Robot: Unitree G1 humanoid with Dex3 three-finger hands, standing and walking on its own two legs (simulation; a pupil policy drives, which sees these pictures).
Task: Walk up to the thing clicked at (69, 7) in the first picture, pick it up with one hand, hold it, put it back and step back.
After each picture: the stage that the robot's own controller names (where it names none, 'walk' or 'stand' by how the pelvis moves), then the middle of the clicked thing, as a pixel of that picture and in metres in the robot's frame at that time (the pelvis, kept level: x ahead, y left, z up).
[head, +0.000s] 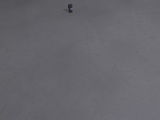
stand; (70, 8) +2.20 +0.19 -0.72
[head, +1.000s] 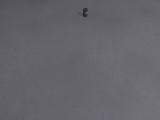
walk; (85, 12) +2.06 +0.09 -0.70
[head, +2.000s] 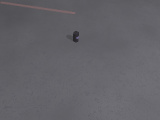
walk; (75, 36) +1.41 +0.10 -0.69
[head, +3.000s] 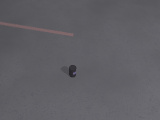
walk; (72, 71) +0.89 +0.11 -0.69
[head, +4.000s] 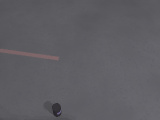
walk; (56, 110) +0.53 +0.18 -0.70
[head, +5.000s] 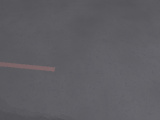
stand; out of the picture +0.37 +0.18 -0.71
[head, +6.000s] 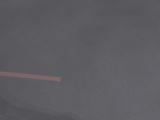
stand; out of the picture +0.33 +0.19 -0.72
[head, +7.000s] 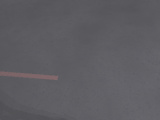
stand; out of the picture +0.33 +0.20 -0.73
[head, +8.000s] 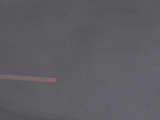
stand; out of the picture +0.31 +0.21 -0.73
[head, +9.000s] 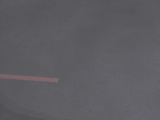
stand; out of the picture +0.33 +0.20 -0.73
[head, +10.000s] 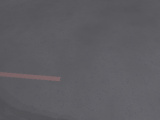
stand; out of the picture +0.32 +0.19 -0.73
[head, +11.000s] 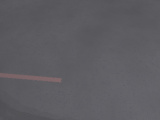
stand; out of the picture +0.32 +0.19 -0.73
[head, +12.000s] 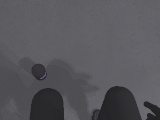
go down; (39, 72) +0.42 +0.19 -0.40
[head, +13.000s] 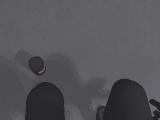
go down; (37, 66) +0.43 +0.20 -0.32
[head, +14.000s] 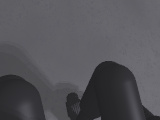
close in; out of the picture +0.42 +0.24 -0.23
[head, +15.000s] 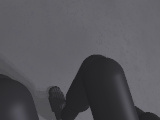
close; out of the picture +0.42 +0.26 -0.23
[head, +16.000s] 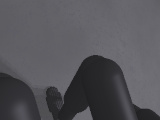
lift; out of the picture +0.40 +0.25 -0.23
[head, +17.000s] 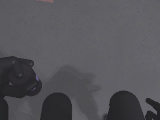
lift; (26, 80) +0.33 +0.20 -0.04
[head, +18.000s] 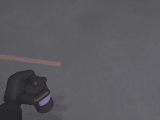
hold; (40, 96) +0.31 +0.16 -0.01
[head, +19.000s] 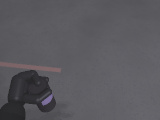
hold; (42, 95) +0.32 +0.16 -0.01
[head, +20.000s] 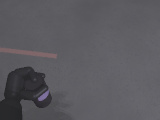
crouch; (39, 91) +0.33 +0.17 -0.05
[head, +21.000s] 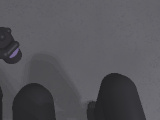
lower; (7, 48) +0.46 +0.21 -0.11
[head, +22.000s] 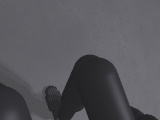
lower; out of the picture +0.44 +0.26 -0.23
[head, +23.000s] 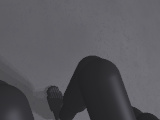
lower; out of the picture +0.43 +0.26 -0.23
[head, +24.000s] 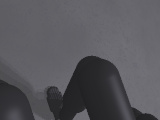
lower; out of the picture +0.43 +0.26 -0.23
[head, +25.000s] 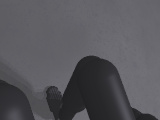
lower; out of the picture +0.43 +0.26 -0.24
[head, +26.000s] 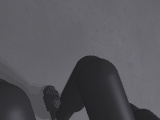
open; out of the picture +0.42 +0.24 -0.24
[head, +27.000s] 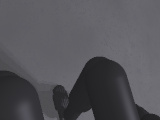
stand; out of the picture +0.41 +0.24 -0.24
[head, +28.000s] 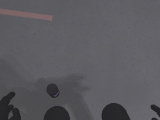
walk; (53, 91) +0.40 +0.17 -0.51
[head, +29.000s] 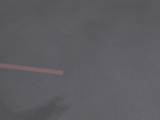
stand; out of the picture +0.36 +0.16 -0.67
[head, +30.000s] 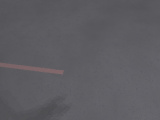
stand; out of the picture +0.36 +0.16 -0.67
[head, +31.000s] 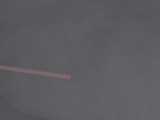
stand; out of the picture +0.38 +0.15 -0.72
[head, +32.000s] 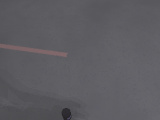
walk; (66, 114) +0.41 +0.13 -0.70
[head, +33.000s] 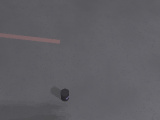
walk; (64, 95) +0.53 +0.10 -0.71
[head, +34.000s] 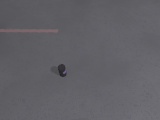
walk; (62, 70) +0.82 +0.25 -0.69
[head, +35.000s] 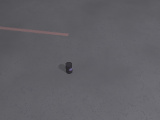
stand; (68, 68) +1.00 +0.16 -0.71
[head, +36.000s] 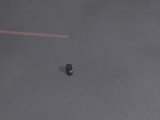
stand; (69, 69) +1.00 +0.16 -0.72
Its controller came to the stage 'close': yes
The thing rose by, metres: 0.70
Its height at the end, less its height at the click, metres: +0.00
